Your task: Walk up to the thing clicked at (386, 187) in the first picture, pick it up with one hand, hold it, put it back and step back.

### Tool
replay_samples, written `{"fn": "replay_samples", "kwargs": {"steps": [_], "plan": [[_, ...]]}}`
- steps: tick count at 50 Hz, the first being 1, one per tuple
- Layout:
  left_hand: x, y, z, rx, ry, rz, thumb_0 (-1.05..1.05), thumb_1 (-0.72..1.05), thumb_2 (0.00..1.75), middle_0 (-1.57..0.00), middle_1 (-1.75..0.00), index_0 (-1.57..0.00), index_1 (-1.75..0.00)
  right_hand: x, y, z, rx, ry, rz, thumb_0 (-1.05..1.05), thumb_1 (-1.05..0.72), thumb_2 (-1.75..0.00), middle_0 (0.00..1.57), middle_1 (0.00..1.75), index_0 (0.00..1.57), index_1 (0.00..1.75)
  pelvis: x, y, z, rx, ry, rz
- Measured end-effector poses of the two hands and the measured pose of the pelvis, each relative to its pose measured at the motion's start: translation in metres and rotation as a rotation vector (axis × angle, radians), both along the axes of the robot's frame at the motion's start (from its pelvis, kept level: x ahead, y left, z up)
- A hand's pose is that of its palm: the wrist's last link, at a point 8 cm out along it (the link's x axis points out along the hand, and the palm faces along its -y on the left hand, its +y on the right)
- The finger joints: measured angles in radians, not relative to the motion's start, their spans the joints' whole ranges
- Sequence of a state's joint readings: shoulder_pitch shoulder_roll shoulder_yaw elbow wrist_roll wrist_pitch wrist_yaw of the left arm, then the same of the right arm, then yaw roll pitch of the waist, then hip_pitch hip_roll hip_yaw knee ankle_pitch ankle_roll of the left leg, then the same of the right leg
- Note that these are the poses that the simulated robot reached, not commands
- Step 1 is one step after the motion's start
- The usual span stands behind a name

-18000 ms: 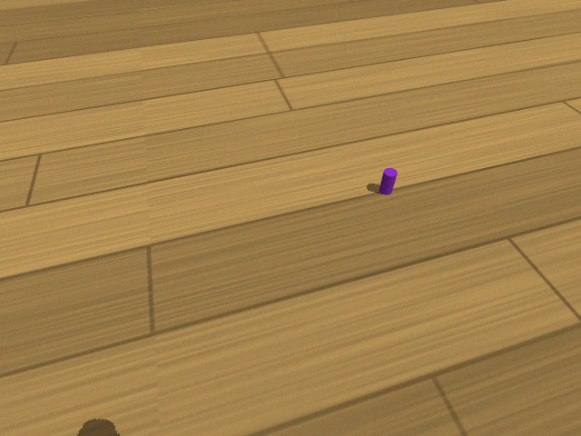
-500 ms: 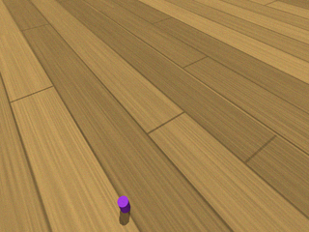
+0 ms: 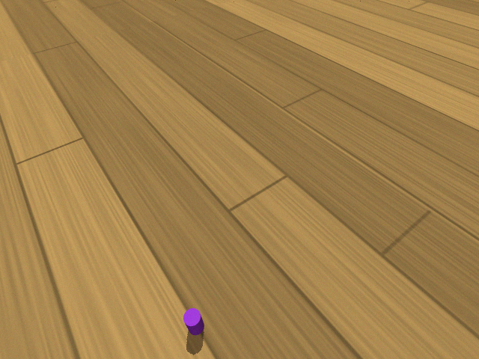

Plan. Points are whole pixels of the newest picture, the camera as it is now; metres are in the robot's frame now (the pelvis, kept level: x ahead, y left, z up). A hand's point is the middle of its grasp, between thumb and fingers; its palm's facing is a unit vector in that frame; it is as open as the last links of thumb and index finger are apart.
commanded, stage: stand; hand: left
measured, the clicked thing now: (194, 322) +0.40 +0.21 -0.72
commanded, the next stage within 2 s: rise first in 1.84 s
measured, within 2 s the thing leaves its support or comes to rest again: neither
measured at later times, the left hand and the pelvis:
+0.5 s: hand out of the picture +0.08 +0.25 -0.16, palm faces -0.02 -0.94 -0.34, open 7.4 cm; pelvis +0.00 +0.00 +0.00, yaw +0 degrees
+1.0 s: hand out of the picture +0.07 +0.25 -0.16, palm faces -0.02 -0.94 -0.34, open 7.4 cm; pelvis +0.01 +0.00 +0.00, yaw +0 degrees
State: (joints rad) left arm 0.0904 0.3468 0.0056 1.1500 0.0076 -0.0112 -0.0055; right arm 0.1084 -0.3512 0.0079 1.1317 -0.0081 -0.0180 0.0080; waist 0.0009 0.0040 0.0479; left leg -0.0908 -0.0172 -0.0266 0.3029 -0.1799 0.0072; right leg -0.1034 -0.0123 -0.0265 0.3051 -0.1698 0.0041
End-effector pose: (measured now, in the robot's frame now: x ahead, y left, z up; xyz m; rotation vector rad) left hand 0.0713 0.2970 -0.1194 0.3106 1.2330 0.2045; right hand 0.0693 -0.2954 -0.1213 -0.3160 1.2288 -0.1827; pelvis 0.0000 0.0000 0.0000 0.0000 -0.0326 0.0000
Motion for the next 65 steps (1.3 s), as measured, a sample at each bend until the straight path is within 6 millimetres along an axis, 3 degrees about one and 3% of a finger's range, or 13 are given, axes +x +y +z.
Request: {"fn": "replay_samples", "kwargs": {"steps": [24, 43, 65], "plan": [[0.0004, -0.0036, -0.0004, 0.003, 0.007, -0.007, 0.01, 0.91, 0.9, -0.2, -0.3, -0.2, -0.3, 0.0035, -0.0039, 0.0004, -0.003, 0.001, -0.002, 0.01, -0.9, -0.9, 0.21, 0.3, 0.2, 0.3, 0.0032, -0.0029, 0.0, -0.001, -0.001, -0.002], [-0.003, -0.0038, -0.001, 0.004, 0.025, -0.002, 0.01, 0.9, 0.9, -0.2, -0.3, -0.2, -0.3, -0.0045, -0.0048, -0.0017, -0.002, 0.029, -0.006, 0.01, -0.9, -0.9, 0.21, 0.3, 0.2, 0.3, 0.0044, -0.0039, 0.0001, 0.0, 0.002, -0.002], [0.0054, -0.0023, 0.0, 0.004, 0.002, -0.012, 0.01, 0.9, 0.9, -0.2, -0.3, -0.2, -0.3, 0.0036, -0.0032, 0.0012, -0.007, -0.001, -0.003, 0.01, -0.9, -0.9, 0.21, 0.3, 0.2, 0.3, 0.0062, -0.002, 0.0001, -0.001, -0.002, -0.007]]}}
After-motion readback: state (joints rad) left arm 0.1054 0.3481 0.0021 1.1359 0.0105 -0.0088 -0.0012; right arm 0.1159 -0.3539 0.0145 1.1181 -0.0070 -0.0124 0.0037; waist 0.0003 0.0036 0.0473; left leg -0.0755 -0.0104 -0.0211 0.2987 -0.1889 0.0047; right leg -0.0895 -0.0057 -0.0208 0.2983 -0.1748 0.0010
